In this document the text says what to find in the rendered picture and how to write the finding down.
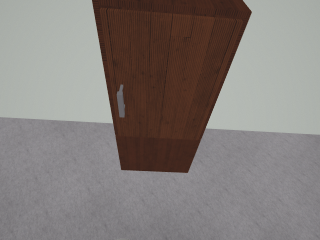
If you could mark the cupboard door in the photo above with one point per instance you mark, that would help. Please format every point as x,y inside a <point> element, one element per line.
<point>170,66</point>

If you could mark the handle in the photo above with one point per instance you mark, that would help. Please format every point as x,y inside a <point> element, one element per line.
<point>120,101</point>

